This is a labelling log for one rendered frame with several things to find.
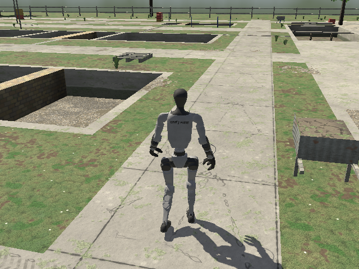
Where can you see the robot right upper arm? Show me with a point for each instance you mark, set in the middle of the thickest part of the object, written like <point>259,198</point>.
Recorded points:
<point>200,128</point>

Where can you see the robot head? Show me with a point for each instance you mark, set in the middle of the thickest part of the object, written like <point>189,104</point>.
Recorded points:
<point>180,97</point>

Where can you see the left robot forearm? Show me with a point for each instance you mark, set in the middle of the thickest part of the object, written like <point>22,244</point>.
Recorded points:
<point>153,144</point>

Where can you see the robot left hand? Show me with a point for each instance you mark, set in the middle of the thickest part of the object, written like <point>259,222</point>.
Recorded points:
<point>154,154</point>

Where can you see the left robot thigh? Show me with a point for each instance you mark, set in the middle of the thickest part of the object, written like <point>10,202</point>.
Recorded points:
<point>166,165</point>

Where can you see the robot right hand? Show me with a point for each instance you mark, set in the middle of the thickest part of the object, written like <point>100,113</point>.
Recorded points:
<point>210,161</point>

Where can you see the robot left upper arm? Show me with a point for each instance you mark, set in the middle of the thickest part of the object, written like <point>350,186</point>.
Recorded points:
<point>159,126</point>

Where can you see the right robot forearm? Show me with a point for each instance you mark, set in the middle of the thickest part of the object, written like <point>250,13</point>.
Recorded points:
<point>207,149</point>

